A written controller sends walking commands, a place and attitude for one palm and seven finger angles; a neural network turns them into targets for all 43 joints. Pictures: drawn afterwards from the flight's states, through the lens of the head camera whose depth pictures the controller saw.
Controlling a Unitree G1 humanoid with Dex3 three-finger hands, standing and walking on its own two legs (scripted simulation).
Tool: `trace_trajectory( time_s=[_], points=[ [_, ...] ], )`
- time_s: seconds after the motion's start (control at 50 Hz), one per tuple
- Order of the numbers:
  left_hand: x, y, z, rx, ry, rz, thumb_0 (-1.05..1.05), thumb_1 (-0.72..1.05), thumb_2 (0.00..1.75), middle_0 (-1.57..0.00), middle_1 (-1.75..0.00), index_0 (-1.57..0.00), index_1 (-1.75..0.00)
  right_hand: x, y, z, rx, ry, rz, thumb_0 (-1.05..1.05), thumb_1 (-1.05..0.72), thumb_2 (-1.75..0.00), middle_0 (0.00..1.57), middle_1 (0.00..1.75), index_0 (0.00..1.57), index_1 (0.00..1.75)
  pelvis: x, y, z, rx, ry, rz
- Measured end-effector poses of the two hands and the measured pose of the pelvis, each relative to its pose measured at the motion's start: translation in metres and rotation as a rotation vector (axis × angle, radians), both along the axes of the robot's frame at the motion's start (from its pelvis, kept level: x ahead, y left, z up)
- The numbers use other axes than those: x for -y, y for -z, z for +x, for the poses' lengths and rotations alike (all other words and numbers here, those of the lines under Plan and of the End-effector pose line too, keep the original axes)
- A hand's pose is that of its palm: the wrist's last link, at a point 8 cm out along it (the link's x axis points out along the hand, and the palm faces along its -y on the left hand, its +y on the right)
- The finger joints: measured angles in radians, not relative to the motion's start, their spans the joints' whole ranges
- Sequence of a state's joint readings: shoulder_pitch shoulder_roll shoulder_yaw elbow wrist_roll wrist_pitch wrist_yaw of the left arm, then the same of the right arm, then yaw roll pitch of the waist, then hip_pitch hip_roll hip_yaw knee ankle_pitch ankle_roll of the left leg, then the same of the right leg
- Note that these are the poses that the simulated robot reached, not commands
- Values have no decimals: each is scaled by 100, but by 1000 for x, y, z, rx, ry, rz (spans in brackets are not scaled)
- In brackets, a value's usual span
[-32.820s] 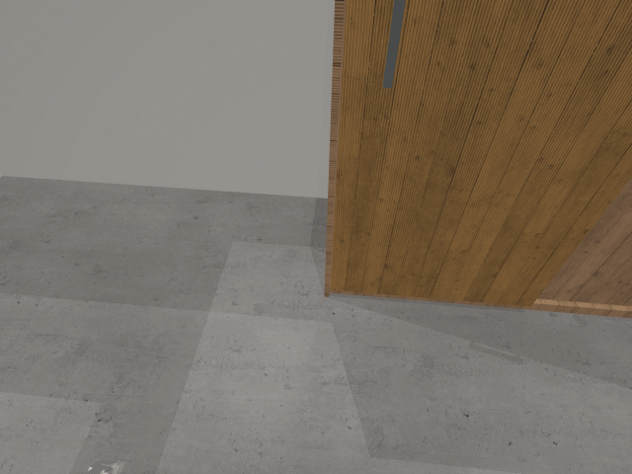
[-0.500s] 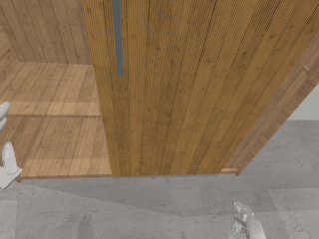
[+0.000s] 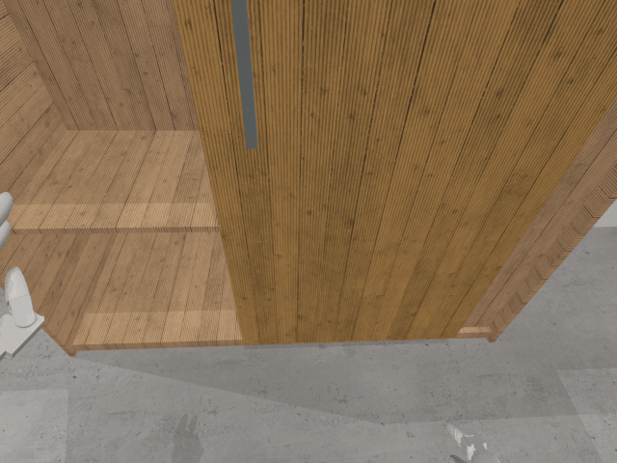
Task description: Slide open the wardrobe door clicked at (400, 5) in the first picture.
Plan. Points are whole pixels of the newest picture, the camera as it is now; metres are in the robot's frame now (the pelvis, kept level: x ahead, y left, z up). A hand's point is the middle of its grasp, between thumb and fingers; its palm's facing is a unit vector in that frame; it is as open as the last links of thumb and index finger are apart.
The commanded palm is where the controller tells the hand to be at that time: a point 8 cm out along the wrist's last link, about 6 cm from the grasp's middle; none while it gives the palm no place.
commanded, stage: let the arm hang, fingers relaxed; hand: left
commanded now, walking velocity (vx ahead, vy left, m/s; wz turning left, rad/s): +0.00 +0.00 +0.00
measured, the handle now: (243, 36) +0.60 +0.14 +0.28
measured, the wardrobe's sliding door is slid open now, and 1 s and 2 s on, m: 0.57 0.57 0.57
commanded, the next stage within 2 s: look to check the result in 1.10 s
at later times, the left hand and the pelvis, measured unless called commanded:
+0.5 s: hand out of the picture +0.02 +0.18 -0.17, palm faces +0.08 -0.96 -0.26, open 7.1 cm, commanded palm none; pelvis +0.01 -0.03 +0.01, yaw +5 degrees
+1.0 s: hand out of the picture +0.06 +0.20 -0.15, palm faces +0.05 -0.96 -0.26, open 7.4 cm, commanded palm none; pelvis +0.00 -0.01 +0.02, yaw +4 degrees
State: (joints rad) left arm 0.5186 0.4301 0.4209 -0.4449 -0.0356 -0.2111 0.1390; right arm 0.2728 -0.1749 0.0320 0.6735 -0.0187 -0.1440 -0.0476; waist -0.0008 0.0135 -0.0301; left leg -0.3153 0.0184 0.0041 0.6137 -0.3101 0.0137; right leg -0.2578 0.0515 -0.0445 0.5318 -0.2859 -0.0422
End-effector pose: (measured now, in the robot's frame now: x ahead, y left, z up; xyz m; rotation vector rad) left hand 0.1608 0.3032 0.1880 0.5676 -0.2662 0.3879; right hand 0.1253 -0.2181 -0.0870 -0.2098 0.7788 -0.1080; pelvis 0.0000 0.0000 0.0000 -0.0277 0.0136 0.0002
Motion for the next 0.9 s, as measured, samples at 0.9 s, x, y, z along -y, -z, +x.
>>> trace_trajectory(
  time_s=[0.9],
  points=[
    [58,300,-101,-1382,-250,-564,0,91,90,-20,-30,-20,-30,45,38,-61,-490,35,-28,0,-91,-90,20,30,20,30,16,-15,-2,23,-68,28]
  ],
)
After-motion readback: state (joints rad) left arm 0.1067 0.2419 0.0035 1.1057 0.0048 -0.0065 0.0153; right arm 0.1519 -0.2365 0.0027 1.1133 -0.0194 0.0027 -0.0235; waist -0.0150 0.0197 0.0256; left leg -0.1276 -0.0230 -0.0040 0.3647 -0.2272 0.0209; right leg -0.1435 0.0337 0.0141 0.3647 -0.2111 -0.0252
